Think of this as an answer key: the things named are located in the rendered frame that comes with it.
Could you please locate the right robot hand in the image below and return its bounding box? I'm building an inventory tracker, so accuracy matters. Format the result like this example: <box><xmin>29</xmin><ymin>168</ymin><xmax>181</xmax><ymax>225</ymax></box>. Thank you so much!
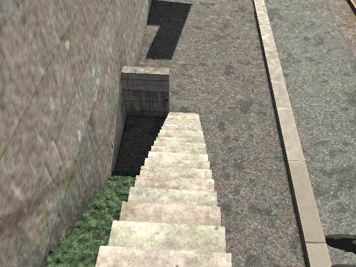
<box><xmin>325</xmin><ymin>234</ymin><xmax>356</xmax><ymax>267</ymax></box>

